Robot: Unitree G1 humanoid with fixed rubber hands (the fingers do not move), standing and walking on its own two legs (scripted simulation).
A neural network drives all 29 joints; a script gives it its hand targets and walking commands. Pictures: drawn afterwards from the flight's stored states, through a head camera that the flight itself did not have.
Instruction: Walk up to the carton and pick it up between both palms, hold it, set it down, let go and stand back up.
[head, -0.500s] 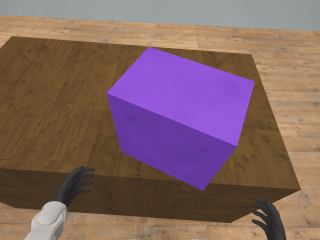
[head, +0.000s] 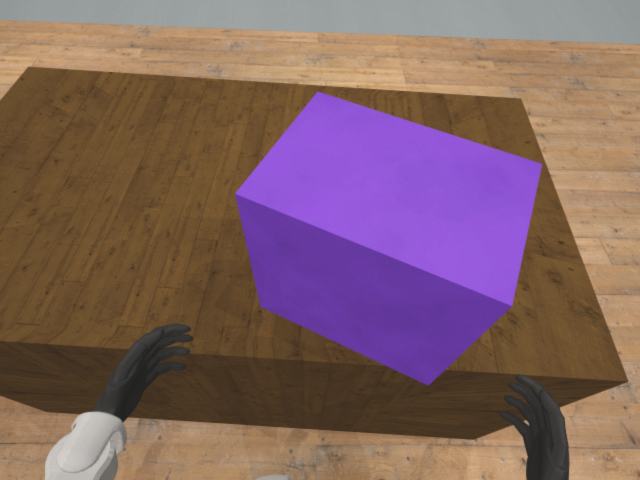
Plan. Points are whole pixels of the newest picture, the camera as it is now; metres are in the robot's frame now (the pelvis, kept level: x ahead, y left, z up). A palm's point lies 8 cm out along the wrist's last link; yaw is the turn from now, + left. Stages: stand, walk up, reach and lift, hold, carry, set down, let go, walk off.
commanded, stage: reach and lift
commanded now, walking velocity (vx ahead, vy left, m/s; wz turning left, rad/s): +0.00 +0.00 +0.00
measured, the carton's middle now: (376, 247) +0.41 -0.04 +0.02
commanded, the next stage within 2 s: none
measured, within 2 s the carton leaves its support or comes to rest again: neither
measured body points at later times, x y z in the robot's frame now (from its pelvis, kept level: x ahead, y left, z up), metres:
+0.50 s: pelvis +0.00 +0.00 +0.00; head +0.05 +0.02 +0.45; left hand +0.24 +0.26 +0.02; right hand +0.22 -0.22 +0.01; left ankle -0.01 +0.07 -0.73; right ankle +0.02 -0.16 -0.73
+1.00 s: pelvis +0.01 -0.01 +0.01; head +0.06 +0.02 +0.45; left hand +0.30 +0.24 +0.05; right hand +0.27 -0.23 +0.05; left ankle -0.01 +0.07 -0.73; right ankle +0.02 -0.16 -0.73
